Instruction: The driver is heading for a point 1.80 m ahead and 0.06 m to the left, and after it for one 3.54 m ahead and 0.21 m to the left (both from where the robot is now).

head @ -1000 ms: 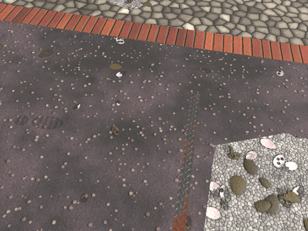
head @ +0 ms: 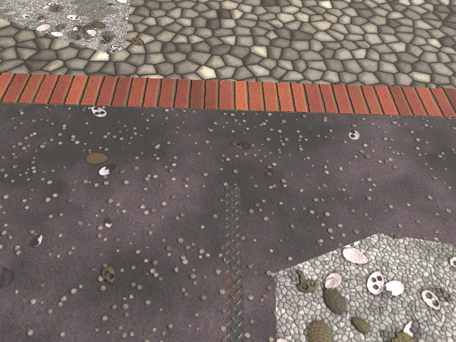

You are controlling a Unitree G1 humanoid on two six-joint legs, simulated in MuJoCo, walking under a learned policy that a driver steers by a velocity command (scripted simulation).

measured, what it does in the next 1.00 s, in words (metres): steps on the spot: right foot, then left foot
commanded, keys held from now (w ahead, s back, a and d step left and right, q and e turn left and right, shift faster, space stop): q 0.28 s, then no key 0.72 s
